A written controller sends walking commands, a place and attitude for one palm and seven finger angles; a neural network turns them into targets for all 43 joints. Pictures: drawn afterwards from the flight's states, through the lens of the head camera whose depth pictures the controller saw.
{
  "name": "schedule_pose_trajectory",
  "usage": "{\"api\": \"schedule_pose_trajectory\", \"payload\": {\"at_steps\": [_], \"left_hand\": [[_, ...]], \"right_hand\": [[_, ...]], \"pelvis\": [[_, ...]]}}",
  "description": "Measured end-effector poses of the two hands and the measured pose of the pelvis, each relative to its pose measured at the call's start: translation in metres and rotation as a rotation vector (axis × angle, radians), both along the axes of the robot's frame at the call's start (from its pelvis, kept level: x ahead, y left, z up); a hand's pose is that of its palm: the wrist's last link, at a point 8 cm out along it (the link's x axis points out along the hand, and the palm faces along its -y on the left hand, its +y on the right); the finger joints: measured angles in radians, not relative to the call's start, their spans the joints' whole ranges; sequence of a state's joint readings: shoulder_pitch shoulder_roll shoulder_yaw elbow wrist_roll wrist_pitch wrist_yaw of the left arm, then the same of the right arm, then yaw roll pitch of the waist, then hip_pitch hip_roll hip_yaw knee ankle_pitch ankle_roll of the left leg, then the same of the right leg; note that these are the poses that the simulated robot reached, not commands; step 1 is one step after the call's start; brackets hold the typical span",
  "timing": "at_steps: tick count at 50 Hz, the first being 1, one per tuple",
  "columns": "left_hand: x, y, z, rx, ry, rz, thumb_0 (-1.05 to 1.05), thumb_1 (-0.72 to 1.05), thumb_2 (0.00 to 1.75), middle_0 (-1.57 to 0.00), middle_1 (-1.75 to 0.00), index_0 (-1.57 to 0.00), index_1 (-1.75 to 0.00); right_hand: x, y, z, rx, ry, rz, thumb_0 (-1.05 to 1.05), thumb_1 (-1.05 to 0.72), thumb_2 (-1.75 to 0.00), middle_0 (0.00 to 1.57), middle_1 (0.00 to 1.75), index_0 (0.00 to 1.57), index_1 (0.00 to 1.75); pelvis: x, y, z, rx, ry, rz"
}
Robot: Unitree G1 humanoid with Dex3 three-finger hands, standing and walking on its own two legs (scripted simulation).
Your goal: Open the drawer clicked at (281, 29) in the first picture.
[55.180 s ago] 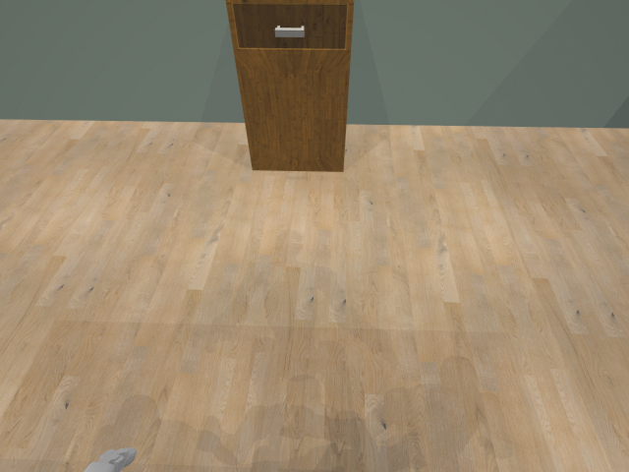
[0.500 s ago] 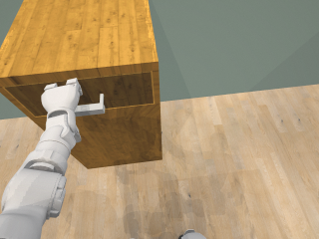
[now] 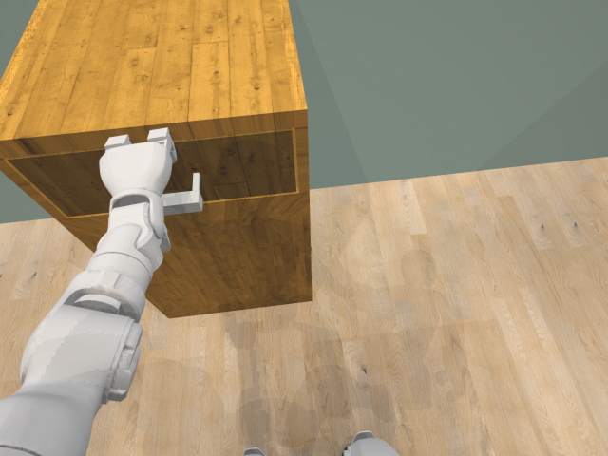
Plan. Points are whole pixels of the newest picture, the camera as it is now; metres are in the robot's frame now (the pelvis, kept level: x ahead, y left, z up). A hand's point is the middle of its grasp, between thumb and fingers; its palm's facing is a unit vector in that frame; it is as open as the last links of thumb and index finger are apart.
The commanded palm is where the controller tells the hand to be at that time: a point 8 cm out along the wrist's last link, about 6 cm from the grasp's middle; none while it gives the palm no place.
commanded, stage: move the hooked fingers above the handle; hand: left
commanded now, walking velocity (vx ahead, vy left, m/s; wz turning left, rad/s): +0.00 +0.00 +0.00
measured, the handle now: (168, 193) +0.53 +0.20 -0.03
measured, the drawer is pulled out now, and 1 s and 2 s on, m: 0.00 0.00 0.00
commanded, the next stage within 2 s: lower the fingers behind the handle in 0.18 s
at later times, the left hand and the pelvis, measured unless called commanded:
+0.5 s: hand (148, 206) +0.48 +0.21 +0.01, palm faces -0.02 +0.03 -1.00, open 13.9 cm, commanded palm +0.46 +0.19 +0.06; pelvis +0.00 +0.00 +0.00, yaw +1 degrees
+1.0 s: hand (161, 220) +0.47 +0.20 -0.03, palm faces -0.02 -0.03 -1.00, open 13.9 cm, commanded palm +0.45 +0.20 +0.03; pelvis +0.01 +0.00 -0.02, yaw +1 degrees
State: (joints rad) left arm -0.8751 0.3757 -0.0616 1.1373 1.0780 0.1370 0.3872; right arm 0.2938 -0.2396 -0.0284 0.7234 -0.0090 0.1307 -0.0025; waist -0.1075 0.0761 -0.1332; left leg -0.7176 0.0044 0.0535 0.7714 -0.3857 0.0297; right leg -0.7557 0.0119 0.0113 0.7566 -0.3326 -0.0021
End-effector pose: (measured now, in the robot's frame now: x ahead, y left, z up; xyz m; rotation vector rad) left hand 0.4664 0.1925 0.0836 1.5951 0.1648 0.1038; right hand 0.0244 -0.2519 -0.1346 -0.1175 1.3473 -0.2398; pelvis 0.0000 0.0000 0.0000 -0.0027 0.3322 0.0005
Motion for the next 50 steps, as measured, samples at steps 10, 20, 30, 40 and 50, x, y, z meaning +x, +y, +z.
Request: {"api": "schedule_pose_trajectory", "payload": {"at_steps": [10,20,30,40,50], "left_hand": [[-0.014,0.003,-0.006,-0.08,0.098,-0.188,0.0,-0.49,0.3,-0.32,-1.2,-0.32,-1.21],[-0.019,0.011,-0.019,-0.03,-0.094,-0.139,0.0,-0.49,0.3,-0.32,-1.2,-0.32,-1.2],[-0.002,-0.003,-0.024,-0.065,0.076,-0.074,0.0,-0.49,0.3,-0.31,-1.2,-0.32,-1.2],[-0.01,0.001,-0.046,-0.076,0.022,-0.146,0.0,-0.49,0.3,-0.31,-1.2,-0.31,-1.2],[-0.015,0.009,-0.055,-0.056,-0.02,-0.101,0.0,-0.49,0.3,-0.31,-1.22,-0.32,-1.2]], "right_hand": [[-0.011,-0.01,0.019,-0.075,-0.003,-0.001,0.0,-0.9,-0.9,0.2,0.3,0.21,0.3],[0.006,-0.027,0.009,-0.094,0.001,0.054,0.0,-0.9,-0.9,0.2,0.3,0.2,0.3],[0.015,-0.012,0.01,-0.056,-0.031,0.025,0.0,-0.9,-0.9,0.2,0.3,0.2,0.3],[0.001,-0.016,0.002,-0.064,0.011,0.02,0.0,-0.9,-0.9,0.2,0.3,0.21,0.3],[-0.001,-0.021,-0.006,-0.068,0.046,0.032,0.0,-0.9,-0.9,0.2,0.3,0.2,0.3]], "pelvis": [[0.005,-0.002,0.005,-0.004,-0.026,0.007],[0.001,0.0,-0.007,-0.011,0.019,0.029],[0.007,-0.002,-0.001,-0.008,0.013,0.02],[0.011,-0.004,-0.011,-0.004,0.046,-0.001],[0.006,-0.005,-0.017,-0.012,0.068,0.018]]}}
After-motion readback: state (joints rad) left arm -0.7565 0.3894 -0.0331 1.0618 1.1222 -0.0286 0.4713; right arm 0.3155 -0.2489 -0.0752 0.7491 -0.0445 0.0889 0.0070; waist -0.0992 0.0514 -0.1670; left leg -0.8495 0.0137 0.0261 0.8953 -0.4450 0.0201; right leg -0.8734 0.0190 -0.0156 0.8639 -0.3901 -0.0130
